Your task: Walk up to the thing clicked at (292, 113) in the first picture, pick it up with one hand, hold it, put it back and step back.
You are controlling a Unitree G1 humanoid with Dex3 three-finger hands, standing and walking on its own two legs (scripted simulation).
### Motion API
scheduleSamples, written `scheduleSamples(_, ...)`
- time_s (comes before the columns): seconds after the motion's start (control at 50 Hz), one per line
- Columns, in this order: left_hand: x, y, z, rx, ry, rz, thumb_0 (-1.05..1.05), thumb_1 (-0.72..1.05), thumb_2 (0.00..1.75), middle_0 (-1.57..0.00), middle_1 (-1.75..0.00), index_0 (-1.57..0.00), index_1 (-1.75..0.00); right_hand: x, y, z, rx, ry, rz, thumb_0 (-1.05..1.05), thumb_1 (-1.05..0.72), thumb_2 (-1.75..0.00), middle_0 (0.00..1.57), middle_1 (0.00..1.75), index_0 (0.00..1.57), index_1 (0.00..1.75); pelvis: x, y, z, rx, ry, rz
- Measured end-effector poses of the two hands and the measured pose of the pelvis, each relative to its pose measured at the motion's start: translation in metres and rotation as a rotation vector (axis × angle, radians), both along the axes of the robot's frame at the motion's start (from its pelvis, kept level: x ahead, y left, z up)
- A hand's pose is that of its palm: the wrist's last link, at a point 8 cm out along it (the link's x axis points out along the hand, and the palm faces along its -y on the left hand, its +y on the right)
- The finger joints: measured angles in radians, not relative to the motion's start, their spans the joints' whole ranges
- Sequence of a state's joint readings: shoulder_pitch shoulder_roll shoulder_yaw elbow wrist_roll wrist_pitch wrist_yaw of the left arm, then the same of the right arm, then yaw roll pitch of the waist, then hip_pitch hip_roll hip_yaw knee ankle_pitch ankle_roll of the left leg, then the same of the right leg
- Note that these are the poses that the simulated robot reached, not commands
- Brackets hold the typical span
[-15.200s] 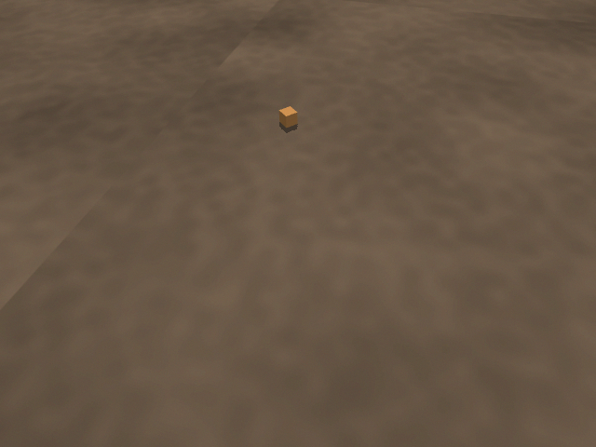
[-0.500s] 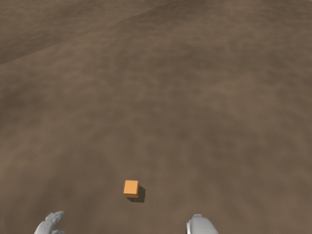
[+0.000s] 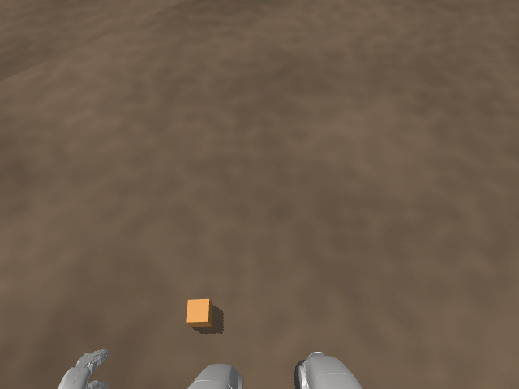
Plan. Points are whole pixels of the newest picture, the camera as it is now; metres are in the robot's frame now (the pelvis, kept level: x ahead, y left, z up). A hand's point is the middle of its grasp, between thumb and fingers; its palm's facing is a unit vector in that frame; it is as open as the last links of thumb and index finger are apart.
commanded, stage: walk up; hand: left
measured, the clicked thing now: (200, 313) +0.40 +0.24 -0.71
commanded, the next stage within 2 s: none
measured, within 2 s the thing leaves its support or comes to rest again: neither
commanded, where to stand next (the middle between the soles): +0.02 +0.02 m, yaw -2 degrees
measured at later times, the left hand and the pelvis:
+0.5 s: hand out of the picture -0.05 +0.33 -0.16, palm faces -0.01 -0.91 -0.41, open 7.4 cm; pelvis -0.11 +0.03 -0.01, yaw +1 degrees
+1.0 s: hand out of the picture -0.08 +0.32 -0.15, palm faces -0.04 -0.92 -0.39, open 7.4 cm; pelvis -0.12 +0.04 +0.00, yaw -2 degrees
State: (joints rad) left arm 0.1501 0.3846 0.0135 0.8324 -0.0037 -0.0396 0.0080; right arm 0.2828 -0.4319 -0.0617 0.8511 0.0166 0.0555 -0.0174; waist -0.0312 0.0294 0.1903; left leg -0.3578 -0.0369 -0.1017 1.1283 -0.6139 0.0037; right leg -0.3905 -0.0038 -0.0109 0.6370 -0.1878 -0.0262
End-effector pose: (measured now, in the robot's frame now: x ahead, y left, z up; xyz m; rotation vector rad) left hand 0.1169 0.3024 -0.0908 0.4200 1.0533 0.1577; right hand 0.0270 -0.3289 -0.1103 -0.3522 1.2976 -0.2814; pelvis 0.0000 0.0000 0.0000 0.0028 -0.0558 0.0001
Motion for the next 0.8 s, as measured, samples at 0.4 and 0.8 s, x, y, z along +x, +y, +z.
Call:
scheduleSamples(0.4,-0.099,0.066,-0.031,0.025,0.023,0.105,0.00,0.91,0.89,-0.20,-0.30,-0.20,-0.30,-0.040,0.058,-0.001,-0.010,-0.077,0.142,0.01,-0.91,-0.90,0.21,0.30,0.21,0.30,-0.096,0.037,-0.018,-0.007,-0.003,0.046)
scheduleSamples(0.8,-0.251,0.034,-0.002,-0.017,0.186,0.144,0.01,0.90,0.89,-0.21,-0.30,-0.20,-0.30,-0.079,0.021,0.022,0.000,-0.151,0.117,0.01,-0.91,-0.90,0.21,0.30,0.20,0.30,-0.128,0.022,0.009,-0.006,-0.011,-0.018)
